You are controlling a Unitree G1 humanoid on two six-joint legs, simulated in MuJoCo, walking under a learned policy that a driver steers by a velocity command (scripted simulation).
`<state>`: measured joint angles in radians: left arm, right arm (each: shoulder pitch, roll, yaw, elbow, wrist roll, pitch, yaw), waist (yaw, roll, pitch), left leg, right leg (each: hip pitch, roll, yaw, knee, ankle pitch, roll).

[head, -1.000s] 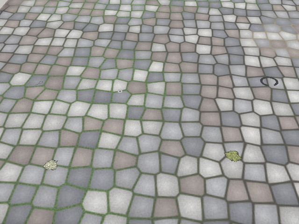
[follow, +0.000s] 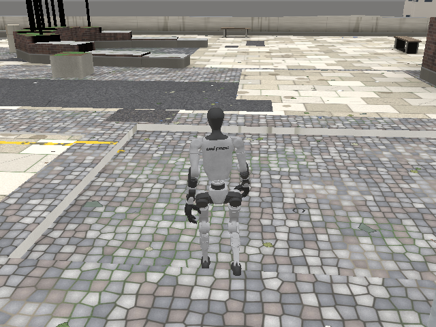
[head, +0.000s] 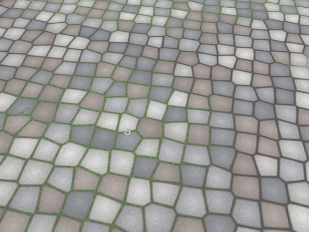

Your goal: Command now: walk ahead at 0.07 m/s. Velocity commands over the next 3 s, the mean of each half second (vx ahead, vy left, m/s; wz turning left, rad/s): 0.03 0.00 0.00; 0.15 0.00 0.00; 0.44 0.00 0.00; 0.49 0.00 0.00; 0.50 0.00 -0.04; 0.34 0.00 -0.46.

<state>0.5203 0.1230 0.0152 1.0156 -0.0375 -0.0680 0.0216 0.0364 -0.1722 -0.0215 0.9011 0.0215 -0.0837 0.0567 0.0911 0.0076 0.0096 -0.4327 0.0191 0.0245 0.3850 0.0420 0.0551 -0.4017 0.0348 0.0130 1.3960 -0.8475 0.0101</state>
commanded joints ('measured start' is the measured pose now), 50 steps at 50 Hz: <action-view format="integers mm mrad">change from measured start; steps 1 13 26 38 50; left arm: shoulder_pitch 78 -85 -207 -99 -266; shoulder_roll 85 69 112 194 89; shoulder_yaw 2 35 50 82 60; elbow -69 -62 -45 -3 -88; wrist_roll -31 50 39 8 4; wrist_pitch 9 103 40 51 -31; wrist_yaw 1 43 19 9 -1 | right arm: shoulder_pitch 305 205 262 233 626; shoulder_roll -104 -65 -63 -67 -223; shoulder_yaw -15 -6 -37 -42 -99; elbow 55 56 139 156 216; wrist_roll -7 -18 -30 -4 -19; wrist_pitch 37 88 79 79 -9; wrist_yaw -14 -87 -103 -109 -58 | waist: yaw -135 -42 -107 -47 -242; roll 78 108 -48 -121 366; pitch -444 -56 28 85 -90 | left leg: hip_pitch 772 -92 208 11 643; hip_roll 395 142 25 -52 382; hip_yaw -336 -164 -21 89 -801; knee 179 -94 64 312 -198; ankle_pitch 765 -560 -243 -505 -526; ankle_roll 292 76 -75 -60 252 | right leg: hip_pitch -457 244 29 144 -462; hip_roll -107 -56 -110 -199 20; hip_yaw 107 -42 61 223 34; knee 387 -847 -1030 -1114 -156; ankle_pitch -36 646 465 88 289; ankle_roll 51 21 -45 -165 -31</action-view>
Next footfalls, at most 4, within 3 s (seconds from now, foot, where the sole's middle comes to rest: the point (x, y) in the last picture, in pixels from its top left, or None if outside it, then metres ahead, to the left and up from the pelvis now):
0.28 right None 0.11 -0.16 -0.78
1.48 right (197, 203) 0.60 -0.12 -0.78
2.04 left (151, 139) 0.92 0.12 -0.78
2.62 right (197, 97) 1.24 -0.12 -0.78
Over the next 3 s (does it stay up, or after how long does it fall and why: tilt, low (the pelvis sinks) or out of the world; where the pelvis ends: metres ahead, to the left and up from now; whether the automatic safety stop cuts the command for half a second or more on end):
stays up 1.24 -0.04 0.00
